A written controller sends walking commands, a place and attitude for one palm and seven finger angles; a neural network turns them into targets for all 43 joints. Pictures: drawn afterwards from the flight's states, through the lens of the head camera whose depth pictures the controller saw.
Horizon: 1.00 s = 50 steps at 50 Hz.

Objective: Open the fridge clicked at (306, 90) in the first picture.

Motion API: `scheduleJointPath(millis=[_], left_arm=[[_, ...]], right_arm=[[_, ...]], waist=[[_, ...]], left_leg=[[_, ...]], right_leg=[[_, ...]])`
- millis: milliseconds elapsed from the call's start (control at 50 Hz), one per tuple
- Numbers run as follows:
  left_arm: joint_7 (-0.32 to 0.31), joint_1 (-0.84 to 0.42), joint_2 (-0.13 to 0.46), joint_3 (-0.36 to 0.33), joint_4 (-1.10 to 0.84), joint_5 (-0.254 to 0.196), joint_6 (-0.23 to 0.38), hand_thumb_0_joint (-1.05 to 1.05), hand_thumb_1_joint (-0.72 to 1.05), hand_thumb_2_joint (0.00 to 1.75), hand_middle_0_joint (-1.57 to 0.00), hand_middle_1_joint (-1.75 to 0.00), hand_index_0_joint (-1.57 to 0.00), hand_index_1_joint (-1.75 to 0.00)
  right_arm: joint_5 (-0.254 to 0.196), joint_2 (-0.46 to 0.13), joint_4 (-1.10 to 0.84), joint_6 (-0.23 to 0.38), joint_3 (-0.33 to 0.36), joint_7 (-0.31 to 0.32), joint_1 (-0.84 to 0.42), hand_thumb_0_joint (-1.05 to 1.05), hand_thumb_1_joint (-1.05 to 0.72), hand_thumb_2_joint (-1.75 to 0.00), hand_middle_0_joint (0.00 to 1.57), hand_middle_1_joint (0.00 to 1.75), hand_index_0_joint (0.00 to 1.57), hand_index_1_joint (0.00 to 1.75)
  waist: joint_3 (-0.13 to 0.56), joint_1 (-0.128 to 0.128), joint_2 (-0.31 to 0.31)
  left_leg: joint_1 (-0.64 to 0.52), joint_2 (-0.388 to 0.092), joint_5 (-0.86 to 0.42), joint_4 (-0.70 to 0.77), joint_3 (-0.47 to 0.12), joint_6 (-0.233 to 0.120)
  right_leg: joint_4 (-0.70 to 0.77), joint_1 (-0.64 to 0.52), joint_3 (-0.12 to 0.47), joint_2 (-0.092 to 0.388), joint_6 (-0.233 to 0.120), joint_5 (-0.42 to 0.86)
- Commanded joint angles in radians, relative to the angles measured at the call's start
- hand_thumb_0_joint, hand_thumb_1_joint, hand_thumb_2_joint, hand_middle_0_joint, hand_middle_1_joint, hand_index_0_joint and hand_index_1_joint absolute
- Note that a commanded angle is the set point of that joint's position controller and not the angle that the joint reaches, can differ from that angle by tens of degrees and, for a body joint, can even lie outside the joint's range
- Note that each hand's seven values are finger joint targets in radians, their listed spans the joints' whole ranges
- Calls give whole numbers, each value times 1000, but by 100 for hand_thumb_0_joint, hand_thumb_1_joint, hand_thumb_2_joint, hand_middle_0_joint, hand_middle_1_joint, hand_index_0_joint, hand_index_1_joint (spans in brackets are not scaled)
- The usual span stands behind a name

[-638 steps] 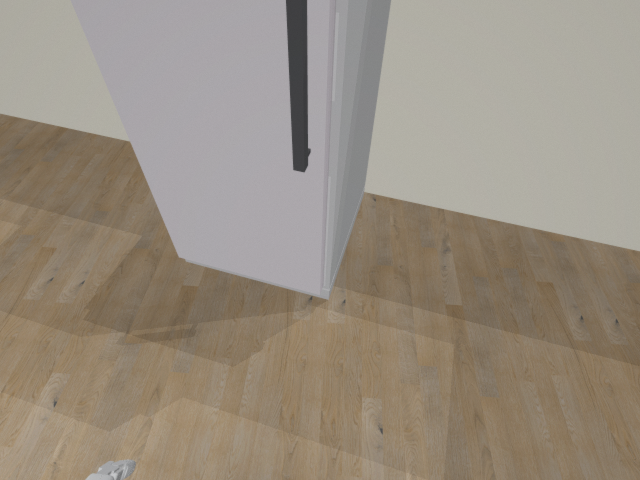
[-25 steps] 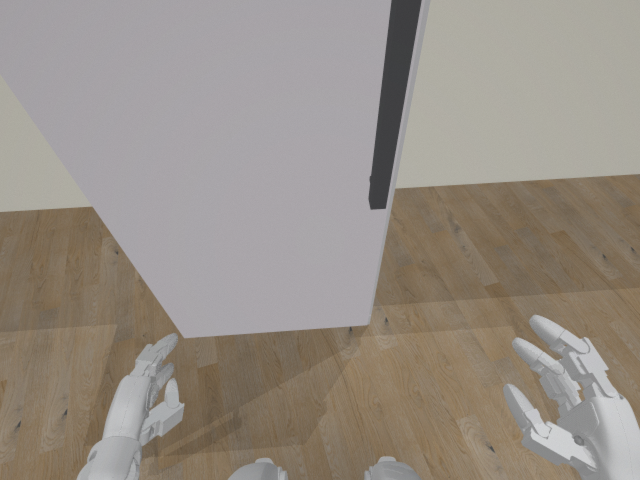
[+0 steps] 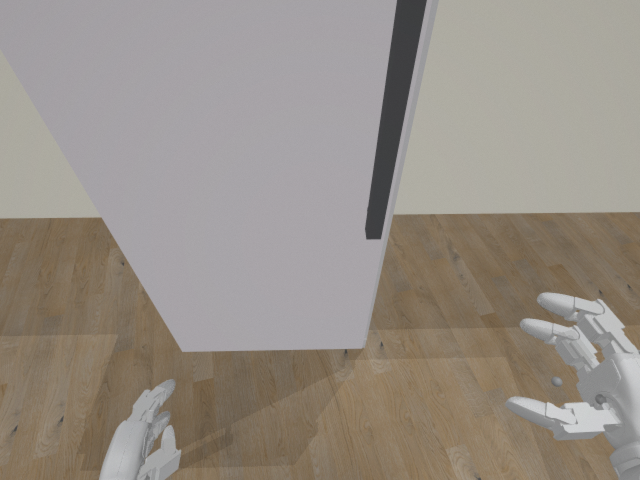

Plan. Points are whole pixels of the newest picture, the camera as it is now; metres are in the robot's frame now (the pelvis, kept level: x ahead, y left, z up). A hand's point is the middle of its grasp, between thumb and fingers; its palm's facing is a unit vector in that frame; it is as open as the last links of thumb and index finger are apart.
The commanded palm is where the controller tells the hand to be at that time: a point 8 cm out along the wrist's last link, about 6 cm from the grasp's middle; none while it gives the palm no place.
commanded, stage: raise the hand to about handle height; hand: right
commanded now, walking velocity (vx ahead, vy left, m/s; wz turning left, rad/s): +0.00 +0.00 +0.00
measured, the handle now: (386, 129) +0.56 -0.07 +0.16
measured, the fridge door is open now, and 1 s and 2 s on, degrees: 0 0 0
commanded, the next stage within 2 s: move the hooked fingers beside the handle in 1.10 s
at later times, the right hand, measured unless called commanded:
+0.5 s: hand (621, 312) +0.26 -0.27 +0.16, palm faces +0.03 +1.00 -0.06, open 13.9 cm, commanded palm +0.24 -0.31 +0.17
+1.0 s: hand (608, 291) +0.28 -0.26 +0.17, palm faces +0.03 +1.00 -0.03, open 14.0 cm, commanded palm +0.25 -0.30 +0.18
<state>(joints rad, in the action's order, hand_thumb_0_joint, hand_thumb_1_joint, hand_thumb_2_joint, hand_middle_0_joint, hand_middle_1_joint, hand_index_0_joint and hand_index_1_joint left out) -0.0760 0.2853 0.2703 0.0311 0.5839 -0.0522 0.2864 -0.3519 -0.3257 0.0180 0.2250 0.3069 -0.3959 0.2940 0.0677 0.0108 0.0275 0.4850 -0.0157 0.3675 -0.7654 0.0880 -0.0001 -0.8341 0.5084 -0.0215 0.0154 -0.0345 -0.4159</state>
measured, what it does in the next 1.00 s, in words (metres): stands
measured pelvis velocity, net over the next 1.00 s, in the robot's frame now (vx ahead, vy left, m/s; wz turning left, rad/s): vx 0.01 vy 0.02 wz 0.00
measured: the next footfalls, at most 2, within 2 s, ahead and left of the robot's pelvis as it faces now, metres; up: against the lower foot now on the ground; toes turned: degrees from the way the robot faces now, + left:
none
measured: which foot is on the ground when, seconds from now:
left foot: down 0.00-1.00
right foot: down 0.00-1.00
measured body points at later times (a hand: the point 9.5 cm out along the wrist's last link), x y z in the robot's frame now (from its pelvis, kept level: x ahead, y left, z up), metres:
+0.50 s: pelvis +0.01 +0.00 +0.02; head +0.00 +0.01 +0.47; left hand +0.19 +0.22 -0.04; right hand +0.26 -0.32 +0.16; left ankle +0.01 +0.12 -0.71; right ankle +0.01 -0.09 -0.71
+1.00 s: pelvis +0.01 +0.02 +0.03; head +0.00 +0.03 +0.48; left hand +0.19 +0.25 -0.04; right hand +0.27 -0.31 +0.17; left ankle +0.01 +0.12 -0.71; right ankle +0.01 -0.09 -0.71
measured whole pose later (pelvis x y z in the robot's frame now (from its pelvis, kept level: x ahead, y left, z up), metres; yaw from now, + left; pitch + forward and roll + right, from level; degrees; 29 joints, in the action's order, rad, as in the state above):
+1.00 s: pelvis +0.01 +0.02 +0.03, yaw +0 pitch -1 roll +1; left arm -0.11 0.25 0.27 0.07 0.59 -0.07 0.24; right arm -0.36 -0.44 0.22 -0.02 0.46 -0.50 -0.05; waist 0.02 0.04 0.04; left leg 0.23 0.00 0.27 -0.52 0.09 -0.02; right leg -0.57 0.25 -0.02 0.02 -0.01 -0.31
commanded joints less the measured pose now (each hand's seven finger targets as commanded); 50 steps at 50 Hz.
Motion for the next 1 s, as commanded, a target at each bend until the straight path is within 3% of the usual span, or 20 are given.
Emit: scheduleJointPath(millis=[0, 140, 180, 220, 340, 440, 520, 560, 580, 660, 720, 800, 820, 880, 920, 980], left_arm=[[-19, -91, 122, -44, -160, -5, 60, 0, 90, 90, -20, -30, -20, -30], [-31, -104, 125, -28, -160, -9, 50, 0, 90, 90, -20, -30, -20, -30], [-36, -107, 125, -26, -158, -11, 47, 0, 90, 90, -20, -30, -20, -30], [-35, -112, 124, -21, -159, -7, 44, 0, 90, 90, -20, -30, -20, -30], [-39, -122, 122, -14, -153, -12, 33, 0, 90, 90, -20, -30, -20, -30], [-44, -130, 120, -6, -152, -14, 27, 0, 90, 90, -20, -30, -20, -30], [-45, -127, 124, -3, -145, -15, 21, 0, 90, 90, -20, -30, -20, -30], [-47, -133, 124, -5, -147, -19, 19, 0, 90, 90, -20, -30, -20, -30], [-47, -132, 124, -3, -148, -20, 17, 0, 90, 90, -20, -30, -20, -30], [-34, -127, 129, -11, -149, -23, 11, 0, 90, 90, -20, -30, -20, -30], [-28, -133, 132, -15, -158, -22, 7, 0, 90, 90, -20, -30, -20, -30], [-32, -134, 125, -18, -165, -20, 10, 0, 90, 90, -20, -30, -20, -30], [-32, -132, 124, -16, -158, -17, 8, 0, 90, 90, -20, -30, -20, -30], [-38, -132, 120, -15, -155, -20, 9, 0, 90, 90, -20, -30, -20, -30], [-42, -130, 121, -15, -148, -20, 6, 0, 90, 90, -20, -30, -20, -30], [-46, -137, 122, -14, -152, -24, 4, 0, 90, 90, -20, -30, -20, -30]], right_arm=[[-24, -212, -212, 43, 121, 3, -185, 0, 29, -39, 29, 107, 29, 107], [-26, -261, -142, -55, 144, -41, -314, 0, 45, -32, 30, 117, 30, 117], [-27, -274, -144, -73, 155, -50, -352, 0, 50, -30, 30, 120, 30, 120], [-32, -303, -130, -90, 185, -57, -372, 0, 50, -30, 30, 120, 30, 120], [-36, -330, -87, -127, 200, -84, -471, 0, 50, -30, 30, 120, 30, 120], [-29, -379, -78, -152, 223, -94, -556, 0, 50, -30, 30, 120, 30, 120], [-31, -410, -15, -175, 245, -105, -581, 0, 50, -30, 30, 120, 30, 120], [-30, -428, -27, -183, 252, -114, -632, 0, 50, -30, 30, 120, 30, 120], [-29, -434, -6, -191, 257, -116, -640, 0, 50, -30, 30, 120, 30, 120], [-37, -380, 58, -216, 223, -141, -568, 0, 50, -30, 30, 120, 30, 120], [-39, -403, 28, -214, 240, -138, -577, 0, 50, -30, 30, 120, 30, 120], [-37, -427, -32, -187, 273, -118, -606, 0, 50, -30, 30, 120, 30, 120], [-35, -439, -37, -182, 276, -110, -605, 0, 50, -30, 30, 120, 30, 120], [-30, -415, -28, -176, 261, -103, -613, 0, 50, -30, 30, 120, 30, 120], [-31, -411, -14, -179, 254, -103, -608, 0, 50, -30, 30, 120, 30, 120], [-27, -403, -15, -187, 240, -110, -622, 0, 50, -30, 30, 120, 30, 120]], waist=[[131, 11, 68], [90, 16, 82], [109, 15, 76], [116, 26, 67], [108, 21, 56], [115, 26, 95], [98, 30, 35], [120, 28, 81], [113, 28, 74], [109, 30, 37], [116, 36, 22], [158, 37, 58], [141, 36, 31], [131, 29, 86], [105, 26, 44], [113, 22, 76]], left_leg=[[-95, 30, -149, 123, -8, -24], [-148, 33, -175, 185, -12, -27], [-164, 33, -194, 199, -12, -26], [-198, 35, -227, 211, -15, -29], [-219, 34, -236, 251, -21, -26], [-250, 31, -239, 279, -24, -29], [-270, 34, -243, 302, -24, -29], [-277, 29, -251, 307, -28, -28], [-279, 30, -262, 309, -26, -29], [-280, 25, -307, 306, -31, -25], [-292, 22, -307, 305, -42, -24], [-304, 22, -328, 301, -44, -21], [-310, 21, -324, 306, -49, -20], [-296, 22, -316, 309, -47, -21], [-296, 21, -306, 318, -52, -18], [-291, 20, -297, 317, -52, -17]], right_leg=[[208, -127, 76, -2, 24, 229], [263, -182, 81, -4, 23, 237], [272, -209, 81, -4, 21, 256], [278, -223, 77, -6, 20, 288], [309, -258, 73, -8, 16, 288], [336, -291, 73, -11, 16, 295], [355, -292, 76, -11, 14, 299], [362, -314, 71, -15, 13, 300], [365, -314, 73, -16, 13, 311], [354, -303, 57, -19, 10, 334], [344, -297, 50, -17, 8, 335], [343, -320, 42, -23, 6, 351], [340, -311, 38, -18, 4, 348], [349, -317, 35, -22, 6, 333], [349, -308, 35, -18, 4, 324], [352, -312, 37, -21, 4, 312]])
